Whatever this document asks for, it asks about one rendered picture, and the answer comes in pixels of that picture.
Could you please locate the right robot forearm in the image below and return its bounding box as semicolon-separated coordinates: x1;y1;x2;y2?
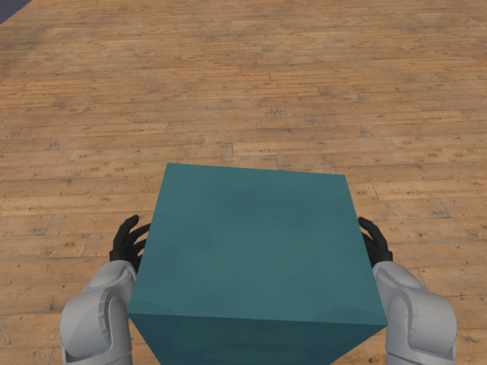
372;261;457;365

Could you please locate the left robot hand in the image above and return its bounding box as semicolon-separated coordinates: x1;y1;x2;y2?
110;214;151;274

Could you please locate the carton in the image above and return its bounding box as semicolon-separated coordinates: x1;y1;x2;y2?
127;163;388;365

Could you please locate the right robot hand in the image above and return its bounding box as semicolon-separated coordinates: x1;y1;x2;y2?
358;217;393;269

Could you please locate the left robot forearm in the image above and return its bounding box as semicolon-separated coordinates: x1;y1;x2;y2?
59;260;137;365

